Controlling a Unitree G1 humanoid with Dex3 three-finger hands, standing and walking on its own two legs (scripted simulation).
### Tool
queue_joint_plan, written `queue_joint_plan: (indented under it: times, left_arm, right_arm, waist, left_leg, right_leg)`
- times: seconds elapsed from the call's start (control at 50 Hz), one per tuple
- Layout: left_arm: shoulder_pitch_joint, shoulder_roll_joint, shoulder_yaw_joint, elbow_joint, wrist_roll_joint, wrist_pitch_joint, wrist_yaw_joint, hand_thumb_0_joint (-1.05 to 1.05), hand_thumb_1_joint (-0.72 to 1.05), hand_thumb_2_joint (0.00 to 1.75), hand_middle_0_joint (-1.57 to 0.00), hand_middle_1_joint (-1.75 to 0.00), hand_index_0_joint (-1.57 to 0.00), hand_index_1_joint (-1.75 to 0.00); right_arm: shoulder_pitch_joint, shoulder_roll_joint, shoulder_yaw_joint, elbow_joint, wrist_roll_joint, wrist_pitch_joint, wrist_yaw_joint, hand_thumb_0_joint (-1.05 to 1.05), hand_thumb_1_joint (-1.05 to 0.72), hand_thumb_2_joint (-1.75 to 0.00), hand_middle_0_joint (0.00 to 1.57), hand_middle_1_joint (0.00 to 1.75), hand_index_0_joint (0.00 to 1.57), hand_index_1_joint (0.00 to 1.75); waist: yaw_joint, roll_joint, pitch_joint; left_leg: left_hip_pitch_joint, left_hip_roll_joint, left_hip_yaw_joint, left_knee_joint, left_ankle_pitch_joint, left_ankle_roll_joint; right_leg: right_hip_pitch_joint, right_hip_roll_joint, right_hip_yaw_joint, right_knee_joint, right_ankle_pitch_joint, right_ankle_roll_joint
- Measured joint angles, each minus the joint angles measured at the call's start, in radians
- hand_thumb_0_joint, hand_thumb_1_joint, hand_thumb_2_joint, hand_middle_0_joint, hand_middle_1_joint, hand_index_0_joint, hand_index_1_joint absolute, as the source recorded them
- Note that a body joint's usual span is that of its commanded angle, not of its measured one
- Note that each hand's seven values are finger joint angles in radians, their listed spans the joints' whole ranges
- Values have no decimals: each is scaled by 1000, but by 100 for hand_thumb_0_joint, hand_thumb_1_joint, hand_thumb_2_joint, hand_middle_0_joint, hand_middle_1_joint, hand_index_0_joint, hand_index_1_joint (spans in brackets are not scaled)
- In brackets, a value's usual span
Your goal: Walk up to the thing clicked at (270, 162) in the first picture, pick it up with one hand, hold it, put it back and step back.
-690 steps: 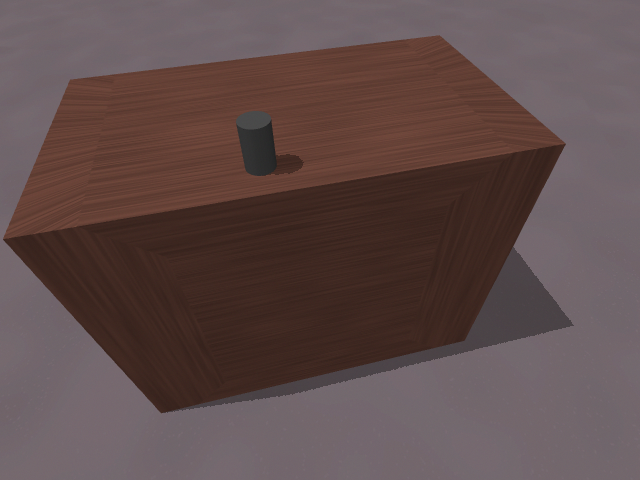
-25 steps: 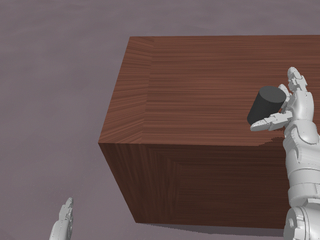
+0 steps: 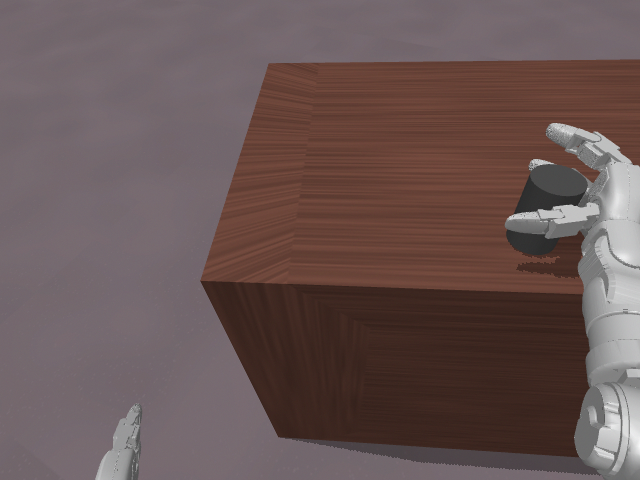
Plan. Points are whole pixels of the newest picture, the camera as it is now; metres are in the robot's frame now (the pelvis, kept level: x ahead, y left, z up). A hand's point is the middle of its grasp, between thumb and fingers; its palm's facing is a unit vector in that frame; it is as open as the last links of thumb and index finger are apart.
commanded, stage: close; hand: right
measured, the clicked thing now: (543, 211) +0.44 -0.23 +0.11
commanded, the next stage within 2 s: settle in 0.18 s
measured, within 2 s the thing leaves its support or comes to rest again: leaves its support in 0.54 s
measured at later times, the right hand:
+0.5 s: hand (552, 204) +0.44 -0.24 +0.12, palm faces +0.23 +0.97 +0.00, open 9.2 cm
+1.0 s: hand (566, 173) +0.44 -0.23 +0.17, palm faces +0.22 +0.98 +0.00, open 9.3 cm
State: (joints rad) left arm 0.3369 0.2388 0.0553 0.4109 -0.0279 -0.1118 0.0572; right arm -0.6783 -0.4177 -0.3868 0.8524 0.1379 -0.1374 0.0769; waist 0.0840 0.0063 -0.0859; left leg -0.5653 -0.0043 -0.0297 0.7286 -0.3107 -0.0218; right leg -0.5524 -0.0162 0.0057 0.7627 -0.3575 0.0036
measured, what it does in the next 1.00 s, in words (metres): stands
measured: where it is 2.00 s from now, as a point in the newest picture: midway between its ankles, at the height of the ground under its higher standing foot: outside the picture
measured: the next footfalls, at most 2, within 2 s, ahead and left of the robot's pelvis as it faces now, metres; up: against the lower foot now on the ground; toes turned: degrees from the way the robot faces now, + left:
none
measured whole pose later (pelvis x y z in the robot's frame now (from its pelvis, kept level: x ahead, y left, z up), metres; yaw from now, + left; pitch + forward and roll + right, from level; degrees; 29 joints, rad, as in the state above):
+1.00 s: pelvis +0.01 +0.00 +0.01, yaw -1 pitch +5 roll +0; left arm 0.31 0.24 0.05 0.43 -0.04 -0.11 0.08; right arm -0.66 -0.40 -0.35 0.75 0.15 -0.01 0.09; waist 0.05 -0.01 -0.07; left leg -0.46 0.01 -0.03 0.67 -0.30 -0.02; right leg -0.44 -0.01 0.01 0.68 -0.33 0.00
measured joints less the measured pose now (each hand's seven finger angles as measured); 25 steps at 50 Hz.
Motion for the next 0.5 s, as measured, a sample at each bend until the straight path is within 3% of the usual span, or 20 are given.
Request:
queue_joint_plan:
  times: [0.22, 0.36, 0.5]
  left_arm:
    - [19, -15, -17, -84, -6, -4, -12, -1, -53, 6, -6, -5, -6, -4]
    - [-10, -22, -2, -26, 5, 0, -10, -1, -53, 5, -6, -6, -6, -5]
    - [2, 7, 5, -29, 3, 19, 0, -1, -53, 6, -7, -6, -7, -5]
  right_arm:
    - [97, 32, 5, -26, 16, -14, 40, -1, 13, -52, 93, 73, 93, 74]
    - [60, 27, 7, -55, 8, -41, 20, -1, 19, -63, 92, 84, 91, 84]
    - [75, 27, 10, -69, 1, 2, 11, -1, 24, -82, 85, 98, 84, 98]
  waist:
    - [-17, 2, -18]
    - [-17, 14, 11]
    - [-10, -10, 3]
  left_leg:
    - [23, 8, 3, -5, -13, -4]
    - [-16, 7, 9, 26, -20, -3]
    - [-3, 5, 0, 4, -10, -7]
  right_leg:
    - [22, 7, 3, -9, -9, -4]
    - [-22, 7, 9, 29, -18, -4]
    - [-9, 4, 0, 14, -14, -6]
